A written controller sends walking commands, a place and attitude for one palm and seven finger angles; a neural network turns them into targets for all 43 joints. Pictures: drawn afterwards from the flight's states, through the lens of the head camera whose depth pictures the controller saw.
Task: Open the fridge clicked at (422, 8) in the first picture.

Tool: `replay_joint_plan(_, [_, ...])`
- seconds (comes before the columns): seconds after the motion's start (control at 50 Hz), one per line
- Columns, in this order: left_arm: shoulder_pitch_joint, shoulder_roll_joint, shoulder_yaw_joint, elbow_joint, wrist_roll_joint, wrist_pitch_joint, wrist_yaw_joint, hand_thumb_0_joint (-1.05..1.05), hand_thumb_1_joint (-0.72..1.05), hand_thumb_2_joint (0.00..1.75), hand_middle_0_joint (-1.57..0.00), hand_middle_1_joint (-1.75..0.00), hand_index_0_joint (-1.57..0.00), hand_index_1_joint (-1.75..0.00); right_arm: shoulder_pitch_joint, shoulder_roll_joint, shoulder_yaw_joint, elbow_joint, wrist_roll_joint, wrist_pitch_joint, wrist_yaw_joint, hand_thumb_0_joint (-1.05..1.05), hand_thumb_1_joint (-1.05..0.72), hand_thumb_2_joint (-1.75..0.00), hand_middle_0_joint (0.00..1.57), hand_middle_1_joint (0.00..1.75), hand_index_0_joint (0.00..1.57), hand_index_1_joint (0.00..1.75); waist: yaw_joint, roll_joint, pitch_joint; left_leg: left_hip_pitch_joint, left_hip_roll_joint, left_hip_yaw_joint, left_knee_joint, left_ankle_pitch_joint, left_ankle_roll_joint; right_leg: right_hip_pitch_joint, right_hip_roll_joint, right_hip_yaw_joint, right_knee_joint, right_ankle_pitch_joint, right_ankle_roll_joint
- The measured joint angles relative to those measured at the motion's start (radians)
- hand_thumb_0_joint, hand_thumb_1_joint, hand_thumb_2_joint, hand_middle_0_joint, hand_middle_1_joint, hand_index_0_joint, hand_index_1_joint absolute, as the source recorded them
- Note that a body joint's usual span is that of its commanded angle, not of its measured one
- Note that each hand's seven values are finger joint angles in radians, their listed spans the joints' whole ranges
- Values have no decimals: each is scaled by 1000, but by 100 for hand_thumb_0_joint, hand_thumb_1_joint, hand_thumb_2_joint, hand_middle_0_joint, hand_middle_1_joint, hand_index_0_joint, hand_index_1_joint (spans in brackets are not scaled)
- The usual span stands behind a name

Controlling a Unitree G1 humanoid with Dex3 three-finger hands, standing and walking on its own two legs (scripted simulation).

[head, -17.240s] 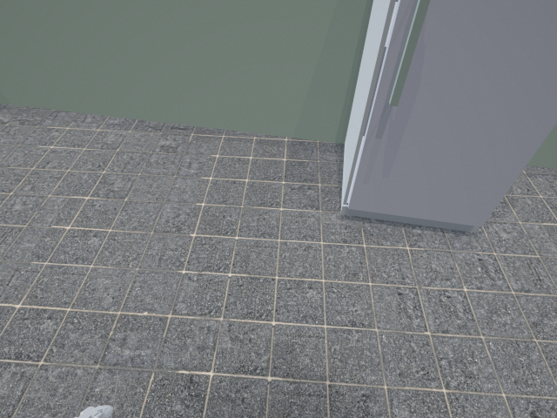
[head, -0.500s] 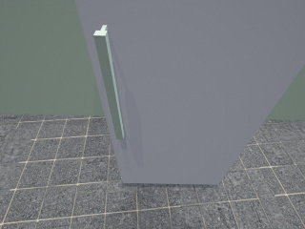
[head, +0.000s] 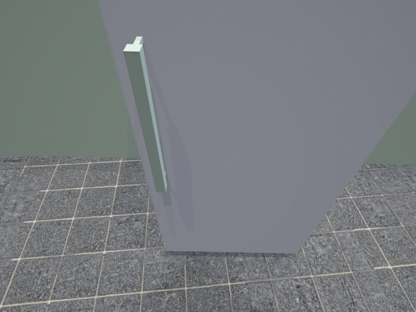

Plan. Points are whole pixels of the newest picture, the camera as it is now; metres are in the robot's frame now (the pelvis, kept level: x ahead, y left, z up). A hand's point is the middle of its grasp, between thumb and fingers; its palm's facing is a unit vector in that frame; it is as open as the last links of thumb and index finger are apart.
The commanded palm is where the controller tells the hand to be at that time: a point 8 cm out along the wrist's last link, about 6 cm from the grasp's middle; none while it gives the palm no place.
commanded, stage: raise the hand to about handle height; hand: left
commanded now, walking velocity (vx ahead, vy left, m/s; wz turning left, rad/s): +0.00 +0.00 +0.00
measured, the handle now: (152, 130) +0.47 +0.16 +0.09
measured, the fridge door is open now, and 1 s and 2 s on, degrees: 0 0 0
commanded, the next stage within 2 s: none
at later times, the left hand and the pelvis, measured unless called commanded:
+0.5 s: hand (79, 310) +0.14 +0.24 -0.05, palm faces +0.14 -0.99 +0.00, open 8.8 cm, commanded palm +0.13 +0.29 -0.03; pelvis -0.03 -0.02 -0.09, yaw +1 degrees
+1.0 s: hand (73, 261) +0.20 +0.25 +0.02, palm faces +0.09 -0.99 -0.06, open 11.8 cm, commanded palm +0.17 +0.31 +0.03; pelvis -0.01 -0.01 -0.06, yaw +1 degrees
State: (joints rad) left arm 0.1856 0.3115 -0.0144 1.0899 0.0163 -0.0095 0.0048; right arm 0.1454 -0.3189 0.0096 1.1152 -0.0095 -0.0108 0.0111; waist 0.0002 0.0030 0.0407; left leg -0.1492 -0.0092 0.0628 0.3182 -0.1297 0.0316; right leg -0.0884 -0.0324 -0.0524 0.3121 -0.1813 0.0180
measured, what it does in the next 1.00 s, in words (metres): lowers itself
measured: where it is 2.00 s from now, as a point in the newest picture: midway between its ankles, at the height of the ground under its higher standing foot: outside the picture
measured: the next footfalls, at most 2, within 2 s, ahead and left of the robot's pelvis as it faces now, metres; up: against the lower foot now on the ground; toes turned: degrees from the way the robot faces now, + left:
none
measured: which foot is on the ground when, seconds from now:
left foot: down 0.00-1.00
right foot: down 0.00-1.00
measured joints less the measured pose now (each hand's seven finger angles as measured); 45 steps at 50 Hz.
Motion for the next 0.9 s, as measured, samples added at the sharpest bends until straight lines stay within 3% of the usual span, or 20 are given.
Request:
replay_joint_plan(0.06, [5, -6, 1, -2, 0, -6, 12, 1, 91, 90, -21, -30, -20, -30, 4, 1, 0, -8, 1, -1, -1, 1, -91, -90, 20, 30, 20, 30, 1, 4, -3, -13, 4, 2, 18, -7, 0, -9, 3, 1, 8, -3, 0])
replay_joint_plan(0.08, [39, -24, 80, -124, -20, 27, -2, 1, 90, 90, -21, -30, -20, -30, 20, 6, -11, -52, -1, -5, -15, 1, -91, -90, 20, 30, 20, 30, 3, 7, 10, -25, 7, 1, 47, -20, -1, -17, 4, 1, 29, -10, 0])
replay_joint_plan(0.1, [77, -34, 117, -278, -47, 21, -6, 1, 90, 90, -21, -30, -21, -31, 49, 12, -14, -104, 3, -34, -40, 1, -91, -90, 20, 30, 20, 30, 15, 6, 26, -23, 4, 3, 60, -28, -1, -22, 1, 3, 57, -22, -4])
replay_joint_plan(0.14, [124, -43, 152, -521, -92, -46, -5, 2, 89, 90, -21, -31, -21, -31, 104, 23, -9, -182, 10, -110, -59, 1, -91, -90, 20, 30, 20, 30, 32, 5, 18, -35, -5, -1, 81, -35, 0, -45, -9, -1, 107, -50, -11])
replay_joint_plan(0.2, [106, -47, 205, -715, -162, -175, -45, 2, 86, 88, -21, -33, -21, -33, 123, 51, -9, -284, 15, -178, -49, 1, -91, -90, 20, 30, 20, 30, 15, 6, -17, -113, -7, -23, 168, -62, 1, -112, -16, -23, 193, -89, -9])
replay_joint_plan(0.24, [69, -42, 249, -737, -213, -301, -111, 1, 84, 87, -21, -35, -21, -35, 100, 73, -7, -338, 11, -208, -34, 1, -91, -90, 20, 30, 20, 30, -1, -2, -54, -216, 1, -27, 261, -93, -4, -214, -12, -25, 285, -120, -15])
replay_joint_plan(0.3, [36, -33, 305, -710, -289, -489, -271, 1, 78, 85, -21, -38, -21, -38, 57, 93, -6, -416, 8, -244, -6, 1, -91, -90, 20, 30, 20, 30, -9, -19, -93, -396, 21, -21, 432, -152, -12, -399, -2, -14, 459, -178, -27])
replay_joint_plan(0.36, [61, -26, 342, -697, -344, -588, -454, 1, 72, 82, -22, -42, -21, -42, 35, 86, -7, -488, 9, -274, 10, 1, -90, -90, 20, 30, 21, 30, -1, -28, -123, -554, 38, -19, 595, -214, -19, -559, 7, -7, 621, -239, -31])
replay_joint_plan(0.4, [95, -19, 364, -709, -372, -576, -531, 1, 68, 81, -22, -45, -22, -45, 35, 76, -10, -525, 13, -280, 6, 1, -90, -90, 20, 30, 21, 30, 15, -34, -140, -625, 46, -22, 680, -250, -19, -628, 12, -8, 703, -274, -34])
replay_joint_plan(0.44, [133, -21, 383, -746, -407, -531, -557, 1, 63, 79, -23, -48, -22, -48, 43, 65, -13, -549, 19, -281, -10, 1, -90, -90, 20, 30, 21, 30, 33, -34, -142, -661, 51, -35, 739, -280, -22, -655, 16, -19, 752, -302, -41])
replay_joint_plan(0.5, [176, -37, 401, -843, -434, -477, -524, 1, 56, 76, -23, -52, -23, -52, 61, 52, -9, -551, 23, -290, -40, 1, -90, -90, 20, 30, 20, 30, 60, -20, -139, -675, 55, -66, 788, -307, -28, -646, 21, -47, 775, -325, -44])
replay_joint_plan(0.56, [175, -36, 391, -940, -417, -451, -472, 2, 49, 73, -24, -57, -23, -57, 68, 46, 6, -530, 24, -305, -66, 1, -90, -90, 20, 30, 20, 30, 73, -2, -128, -670, 54, -95, 805, -317, -29, -619, 25, -75, 767, -331, -47])
replay_joint_plan(0.68, [92, 22, 346, -1001, -372, -333, -481, 1, 35, 67, -24, -66, -24, -66, 58, 75, 41, -503, 33, -316, -93, 1, -90, -90, 20, 30, 21, 30, 48, 22, -108, -645, 60, -106, 768, -300, -29, -585, 35, -85, 710, -304, -45])
replay_joint_plan(0.76, [84, 52, 369, -1001, -394, -242, -478, 1, 26, 63, -25, -72, -25, -72, 76, 99, 46, -510, 37, -303, -92, 2, -90, -90, 20, 30, 21, 30, 19, 27, -109, -603, 66, -81, 706, -282, -25, -555, 40, -61, 651, -276, -40])
replay_joint_plan(0.84, [112, 45, 419, -1019, -422, -222, -430, 1, 17, 59, -26, -78, -26, -78, 111, 101, 34, -511, 38, -296, -83, 2, -90, -90, 20, 30, 21, 30, 13, 27, -121, -561, 64, -60, 653, -271, -20, -523, 39, -41, 603, -260, -33])
replay_joint_plan(0.9, [129, 31, 427, -1033, -420, -234, -406, 1, 10, 56, -26, -82, -26, -82, 133, 84, 25, -505, 38, -296, -77, 2, -90, -90, 20, 30, 21, 30, 20, 32, -127, -541, 57, -55, 633, -268, -14, -503, 33, -37, 582, -256, -26])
